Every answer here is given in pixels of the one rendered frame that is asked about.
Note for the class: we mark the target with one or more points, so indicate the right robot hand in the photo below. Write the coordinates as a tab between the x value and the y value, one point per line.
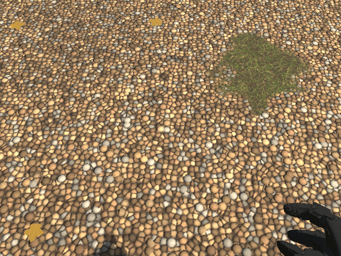
324	244

